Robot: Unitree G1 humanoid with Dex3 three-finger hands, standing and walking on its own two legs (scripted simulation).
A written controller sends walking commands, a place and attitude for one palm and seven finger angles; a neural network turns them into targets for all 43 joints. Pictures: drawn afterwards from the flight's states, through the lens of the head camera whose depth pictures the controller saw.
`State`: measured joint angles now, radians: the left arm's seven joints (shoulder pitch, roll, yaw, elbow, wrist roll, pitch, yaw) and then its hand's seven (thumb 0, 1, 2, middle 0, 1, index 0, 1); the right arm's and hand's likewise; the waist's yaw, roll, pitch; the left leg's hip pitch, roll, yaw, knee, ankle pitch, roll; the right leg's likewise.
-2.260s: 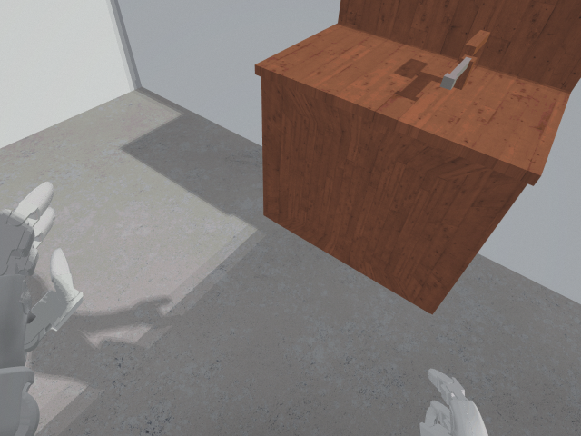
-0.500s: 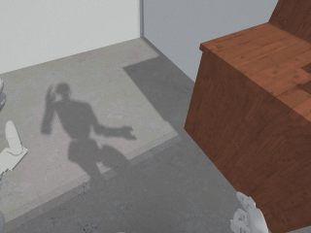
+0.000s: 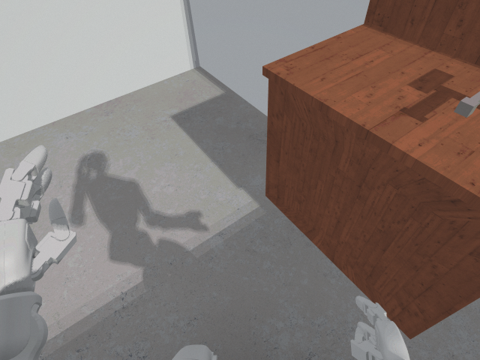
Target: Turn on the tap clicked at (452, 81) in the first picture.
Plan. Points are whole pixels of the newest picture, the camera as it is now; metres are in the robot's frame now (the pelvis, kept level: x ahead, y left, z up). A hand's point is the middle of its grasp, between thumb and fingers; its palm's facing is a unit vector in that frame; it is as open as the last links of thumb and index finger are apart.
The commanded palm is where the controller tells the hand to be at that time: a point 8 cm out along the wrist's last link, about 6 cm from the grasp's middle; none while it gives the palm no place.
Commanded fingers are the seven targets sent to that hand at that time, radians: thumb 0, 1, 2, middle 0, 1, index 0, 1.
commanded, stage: turn to face it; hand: left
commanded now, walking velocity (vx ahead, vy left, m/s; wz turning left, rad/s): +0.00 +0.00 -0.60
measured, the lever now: (466, 107) +0.63 -0.42 +0.09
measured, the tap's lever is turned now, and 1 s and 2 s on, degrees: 0 0 0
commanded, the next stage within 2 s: take the last steps up to it in 1.92 s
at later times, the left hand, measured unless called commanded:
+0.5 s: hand (106, 242) +0.21 +0.18 +0.18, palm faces +0.18 -0.89 -0.43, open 7.4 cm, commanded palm +0.18 +0.22 +0.19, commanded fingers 0.00 0.90 0.90 -0.20 -0.30 -0.20 -0.30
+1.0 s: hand (227, 272) +0.18 +0.03 +0.19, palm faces -0.17 -0.84 -0.52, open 7.4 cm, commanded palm +0.16 +0.10 +0.19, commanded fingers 0.00 0.90 0.90 -0.20 -0.30 -0.20 -0.30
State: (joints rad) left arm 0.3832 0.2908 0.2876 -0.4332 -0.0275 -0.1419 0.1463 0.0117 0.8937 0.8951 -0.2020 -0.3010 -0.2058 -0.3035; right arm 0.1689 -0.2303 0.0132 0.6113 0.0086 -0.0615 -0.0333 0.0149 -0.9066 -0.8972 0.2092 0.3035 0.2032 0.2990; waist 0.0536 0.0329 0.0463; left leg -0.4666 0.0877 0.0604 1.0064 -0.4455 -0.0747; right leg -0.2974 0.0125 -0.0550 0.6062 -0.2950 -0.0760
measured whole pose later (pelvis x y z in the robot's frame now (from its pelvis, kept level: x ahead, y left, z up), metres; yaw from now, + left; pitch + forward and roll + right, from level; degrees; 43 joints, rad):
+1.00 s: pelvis -0.13 -0.04 +0.00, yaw -34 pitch +2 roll +1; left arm 0.57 0.45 0.43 -0.63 -0.06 -0.22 0.14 0.01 0.89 0.89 -0.21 -0.30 -0.22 -0.31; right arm 0.17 -0.29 -0.05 0.57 0.01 0.04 -0.03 0.02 -0.91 -0.90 0.20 0.30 0.19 0.30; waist 0.00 -0.02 0.08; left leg -0.43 0.05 0.03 0.87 -0.44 -0.08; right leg -0.38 0.10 0.06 0.50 -0.14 -0.09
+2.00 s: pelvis -0.24 -0.01 +0.00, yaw -64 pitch +0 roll +0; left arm 0.47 0.35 0.36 -0.47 -0.02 -0.19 0.14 0.01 0.89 0.89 -0.21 -0.30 -0.21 -0.30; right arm 0.23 -0.19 0.00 0.57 0.00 -0.03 -0.05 0.02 -0.91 -0.90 0.20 0.30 0.20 0.30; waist 0.02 -0.02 -0.01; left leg -0.23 0.06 0.08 0.54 -0.30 -0.01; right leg -0.45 0.07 0.01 0.86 -0.39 0.01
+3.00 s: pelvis -0.16 -0.09 +0.01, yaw -61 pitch +1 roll +1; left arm 0.48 0.33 0.35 -0.42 -0.01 -0.26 0.13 0.01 0.89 0.89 -0.21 -0.30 -0.21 -0.30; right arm 0.19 -0.21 0.00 0.67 0.00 -0.03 -0.03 0.02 -0.91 -0.90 0.21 0.30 0.20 0.30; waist 0.02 0.03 0.04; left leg -0.54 0.07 0.05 1.10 -0.33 -0.02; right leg -0.23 -0.09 -0.18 0.53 -0.31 -0.02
